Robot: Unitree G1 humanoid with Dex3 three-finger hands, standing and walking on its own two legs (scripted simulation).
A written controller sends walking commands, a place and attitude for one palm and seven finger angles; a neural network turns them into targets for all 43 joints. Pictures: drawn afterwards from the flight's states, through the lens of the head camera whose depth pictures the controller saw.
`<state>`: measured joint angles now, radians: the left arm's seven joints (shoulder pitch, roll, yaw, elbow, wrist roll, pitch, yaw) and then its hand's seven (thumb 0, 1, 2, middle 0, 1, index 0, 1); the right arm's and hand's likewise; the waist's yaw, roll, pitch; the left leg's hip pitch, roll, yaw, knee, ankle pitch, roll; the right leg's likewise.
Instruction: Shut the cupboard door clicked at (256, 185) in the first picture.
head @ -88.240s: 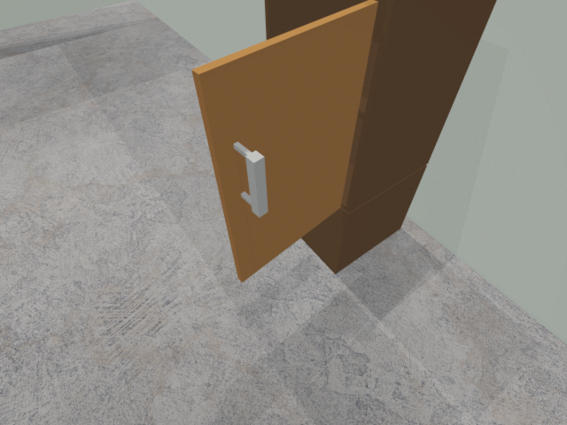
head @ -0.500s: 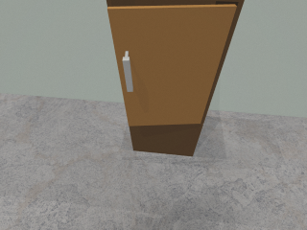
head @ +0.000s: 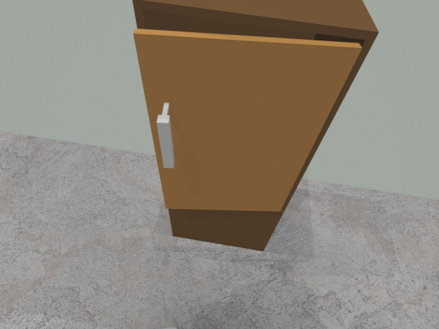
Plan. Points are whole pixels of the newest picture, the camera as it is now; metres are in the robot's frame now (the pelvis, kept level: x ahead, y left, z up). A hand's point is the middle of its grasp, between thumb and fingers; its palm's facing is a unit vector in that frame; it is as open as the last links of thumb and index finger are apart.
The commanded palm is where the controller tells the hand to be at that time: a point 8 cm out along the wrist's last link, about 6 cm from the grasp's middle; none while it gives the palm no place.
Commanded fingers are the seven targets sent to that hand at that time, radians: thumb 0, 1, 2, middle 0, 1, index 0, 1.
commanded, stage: come to a stop and stand still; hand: left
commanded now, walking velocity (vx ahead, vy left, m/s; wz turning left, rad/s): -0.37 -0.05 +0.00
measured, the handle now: (167, 136) +0.49 +0.15 +0.04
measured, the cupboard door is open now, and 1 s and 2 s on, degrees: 9 9 9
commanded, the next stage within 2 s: look again from close up in 0.96 s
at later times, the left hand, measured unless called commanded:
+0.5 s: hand out of the picture +0.06 +0.12 -0.15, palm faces +0.06 -0.96 -0.27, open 7.4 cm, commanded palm none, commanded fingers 0.00 0.90 0.90 -0.20 -0.30 -0.20 -0.30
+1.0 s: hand out of the picture -0.04 +0.15 -0.17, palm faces +0.04 -0.98 -0.18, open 7.4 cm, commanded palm none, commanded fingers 0.00 0.90 0.90 -0.20 -0.30 -0.20 -0.30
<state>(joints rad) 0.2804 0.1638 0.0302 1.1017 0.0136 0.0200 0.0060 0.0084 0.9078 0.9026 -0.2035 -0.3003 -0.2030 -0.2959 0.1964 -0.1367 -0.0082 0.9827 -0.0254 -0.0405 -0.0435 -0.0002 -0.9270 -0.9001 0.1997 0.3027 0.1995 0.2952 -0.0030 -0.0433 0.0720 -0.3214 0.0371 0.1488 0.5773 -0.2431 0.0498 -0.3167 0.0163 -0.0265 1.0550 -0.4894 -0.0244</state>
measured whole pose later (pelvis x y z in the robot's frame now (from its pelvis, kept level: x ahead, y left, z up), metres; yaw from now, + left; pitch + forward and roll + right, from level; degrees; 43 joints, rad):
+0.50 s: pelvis +0.01 -0.08 +0.01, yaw +1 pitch +1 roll +3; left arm 0.20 0.16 0.03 0.97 0.03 0.01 0.03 0.00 0.90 0.90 -0.21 -0.30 -0.21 -0.30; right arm 0.15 -0.26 -0.07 0.98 -0.02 0.08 0.00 0.01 -0.91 -0.90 0.19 0.30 0.19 0.29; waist 0.02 0.01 0.08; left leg -0.43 -0.02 -0.02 1.11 -0.43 -0.07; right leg -0.33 -0.07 -0.02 0.49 -0.18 -0.01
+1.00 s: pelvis -0.03 -0.04 +0.02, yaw +1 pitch +1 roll +1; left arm 0.29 0.22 0.05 1.07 0.02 0.05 -0.01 0.01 0.91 0.90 -0.20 -0.30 -0.20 -0.30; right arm 0.34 -0.13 -0.01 1.04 -0.03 0.00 -0.03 0.01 -0.92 -0.90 0.20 0.30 0.20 0.30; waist -0.01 -0.06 0.02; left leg -0.14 0.01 0.02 0.35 -0.22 -0.01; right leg -0.34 0.00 -0.01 0.79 -0.37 0.01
